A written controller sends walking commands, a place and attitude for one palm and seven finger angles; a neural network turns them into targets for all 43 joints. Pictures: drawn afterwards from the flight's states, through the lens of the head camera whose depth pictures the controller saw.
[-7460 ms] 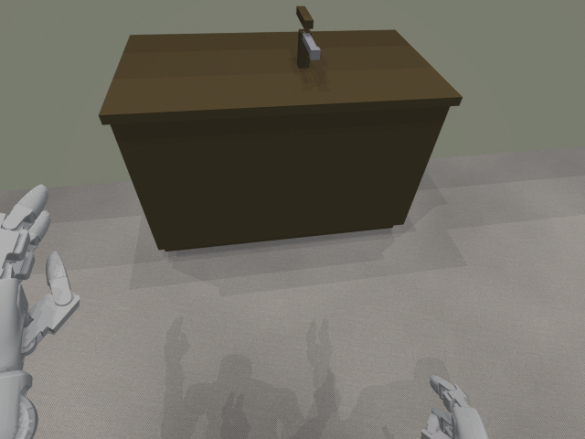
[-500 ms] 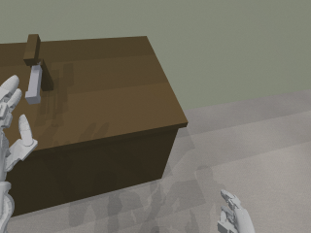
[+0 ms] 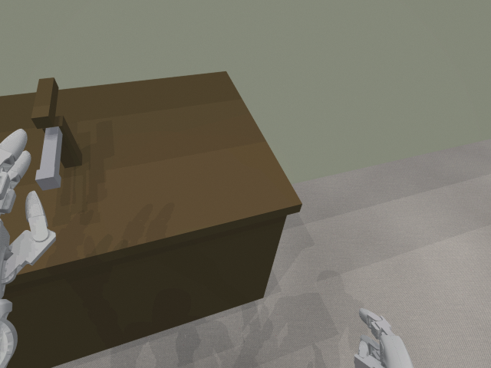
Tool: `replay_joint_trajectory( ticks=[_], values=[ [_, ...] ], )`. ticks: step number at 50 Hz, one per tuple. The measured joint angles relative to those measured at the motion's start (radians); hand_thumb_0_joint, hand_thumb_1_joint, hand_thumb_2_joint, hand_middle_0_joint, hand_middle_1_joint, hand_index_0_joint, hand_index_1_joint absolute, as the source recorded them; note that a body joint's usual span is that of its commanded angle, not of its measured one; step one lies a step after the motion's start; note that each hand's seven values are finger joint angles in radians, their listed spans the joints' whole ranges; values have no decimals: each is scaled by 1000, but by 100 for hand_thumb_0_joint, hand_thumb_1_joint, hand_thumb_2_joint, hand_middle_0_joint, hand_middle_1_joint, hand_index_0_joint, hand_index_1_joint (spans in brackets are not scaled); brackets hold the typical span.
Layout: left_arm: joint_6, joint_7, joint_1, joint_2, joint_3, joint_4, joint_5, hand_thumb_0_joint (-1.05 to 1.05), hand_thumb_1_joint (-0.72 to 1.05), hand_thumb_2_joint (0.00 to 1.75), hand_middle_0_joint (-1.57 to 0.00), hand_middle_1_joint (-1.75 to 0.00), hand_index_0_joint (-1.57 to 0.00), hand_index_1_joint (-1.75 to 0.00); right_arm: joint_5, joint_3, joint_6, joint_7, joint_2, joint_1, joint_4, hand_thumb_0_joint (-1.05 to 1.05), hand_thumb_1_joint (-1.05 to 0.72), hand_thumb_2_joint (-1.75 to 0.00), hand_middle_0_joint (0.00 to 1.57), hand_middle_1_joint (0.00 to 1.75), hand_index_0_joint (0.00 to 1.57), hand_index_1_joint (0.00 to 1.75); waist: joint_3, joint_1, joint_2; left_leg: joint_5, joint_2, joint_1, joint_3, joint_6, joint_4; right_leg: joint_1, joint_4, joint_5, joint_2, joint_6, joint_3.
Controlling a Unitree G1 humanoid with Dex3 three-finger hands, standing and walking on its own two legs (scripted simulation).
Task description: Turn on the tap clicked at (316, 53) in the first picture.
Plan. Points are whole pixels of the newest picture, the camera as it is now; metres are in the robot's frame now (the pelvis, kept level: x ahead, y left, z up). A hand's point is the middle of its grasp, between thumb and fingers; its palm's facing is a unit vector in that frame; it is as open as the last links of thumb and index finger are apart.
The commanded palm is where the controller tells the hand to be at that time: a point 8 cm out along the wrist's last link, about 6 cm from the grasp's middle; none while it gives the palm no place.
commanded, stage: shuffle to correct the standing spot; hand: left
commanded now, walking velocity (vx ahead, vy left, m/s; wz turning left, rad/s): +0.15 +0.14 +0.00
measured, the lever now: (48, 178) +0.39 +0.38 +0.07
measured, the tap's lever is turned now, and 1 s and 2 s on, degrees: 0 0 0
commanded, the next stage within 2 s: come to a stop and stand still in 0.78 s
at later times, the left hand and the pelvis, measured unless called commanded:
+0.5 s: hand (38, 242) +0.21 +0.25 +0.18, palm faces +0.36 -0.84 -0.39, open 7.4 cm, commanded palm +0.15 +0.29 +0.19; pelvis -0.01 +0.01 +0.01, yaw -1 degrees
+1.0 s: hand out of the picture +0.24 +0.32 +0.19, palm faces +0.41 -0.81 -0.43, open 7.4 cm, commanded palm +0.18 +0.35 +0.19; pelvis +0.02 +0.07 +0.00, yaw +1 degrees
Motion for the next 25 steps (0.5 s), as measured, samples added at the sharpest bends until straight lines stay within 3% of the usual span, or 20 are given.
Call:
replay_joint_trajectory(
  ticks=[3,8,14,16,18,21,23,25],
  values=[
    [-4,1,5,3,4,7,-1,1,89,90,-21,-30,-21,-30,4,-2,10,-1,2,7,4,2,-91,-90,21,29,20,30,-4,-6,-4,-8,-5,-6,5,3,15,-12,27,-13,-6,1,4],
    [0,-1,13,-3,7,11,1,1,89,90,-21,-30,-21,-30,1,-7,1,-4,6,17,3,2,-91,-90,21,29,20,30,3,-13,4,-3,-11,-1,10,10,10,-18,46,-18,-12,-29,6],
    [-21,1,25,8,5,-3,4,1,89,90,-21,-30,-21,-30,4,-7,5,4,0,25,9,2,-91,-90,21,29,20,30,-5,-15,23,-9,-1,-24,-6,-5,43,-10,20,-2,-3,8,-11],
    [-25,4,31,6,8,-8,3,1,89,90,-21,-30,-21,-30,6,-10,13,4,-2,22,16,2,-91,-90,21,30,20,30,-7,-8,6,-15,-12,-19,8,10,44,-23,53,-19,-15,10,2],
    [-19,5,27,-4,14,-1,0,1,89,90,-21,-30,-21,-30,5,-13,15,-2,-2,15,18,2,-91,-90,21,30,20,30,-4,-2,-9,-10,-24,-7,26,25,29,-56,131,-41,-23,-15,21],
    [2,5,13,-14,12,25,7,1,89,90,-21,-30,-21,-30,-7,-18,4,-7,10,7,18,2,-91,-90,21,29,20,30,8,-6,-9,29,-32,30,35,31,-41,-137,315,-101,3,-40,27],
    [10,3,13,-15,4,32,12,1,89,90,-21,-30,-21,-30,-8,-14,-4,-5,15,11,12,2,-91,-90,21,29,20,30,11,-11,-3,59,-33,51,30,30,-92,-170,332,-93,17,-46,-2],
    [10,-1,23,-13,-5,31,14,1,89,90,-21,-30,-20,-30,-8,-8,-10,-5,14,18,5,2,-91,-90,21,29,20,30,10,-16,6,79,-33,61,25,29,-124,-174,256,-66,26,-50,-39]
  ],
)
